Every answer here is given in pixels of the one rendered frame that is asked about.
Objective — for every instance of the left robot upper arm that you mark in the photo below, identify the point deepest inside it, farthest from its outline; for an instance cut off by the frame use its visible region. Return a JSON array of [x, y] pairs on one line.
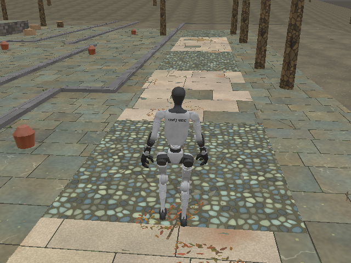
[[157, 123]]

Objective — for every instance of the robot right forearm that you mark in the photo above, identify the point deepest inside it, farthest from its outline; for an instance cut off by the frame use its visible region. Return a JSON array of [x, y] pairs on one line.
[[202, 146]]

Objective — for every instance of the humanoid robot head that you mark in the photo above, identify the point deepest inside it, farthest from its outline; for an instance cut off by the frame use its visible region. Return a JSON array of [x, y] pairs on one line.
[[178, 95]]

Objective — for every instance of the robot right foot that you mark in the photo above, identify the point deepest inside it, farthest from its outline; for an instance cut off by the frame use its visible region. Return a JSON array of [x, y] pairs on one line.
[[183, 222]]

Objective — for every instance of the left robot hand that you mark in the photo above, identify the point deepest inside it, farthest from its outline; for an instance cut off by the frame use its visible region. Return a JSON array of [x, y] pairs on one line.
[[144, 160]]

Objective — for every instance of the robot left forearm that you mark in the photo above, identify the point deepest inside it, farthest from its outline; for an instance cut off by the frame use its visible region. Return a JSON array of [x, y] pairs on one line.
[[148, 146]]

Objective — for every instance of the right robot upper arm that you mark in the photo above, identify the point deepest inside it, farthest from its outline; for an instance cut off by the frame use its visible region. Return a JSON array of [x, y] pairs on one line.
[[196, 125]]

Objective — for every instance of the right robot hand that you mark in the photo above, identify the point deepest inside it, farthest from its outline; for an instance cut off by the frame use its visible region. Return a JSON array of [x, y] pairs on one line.
[[205, 157]]

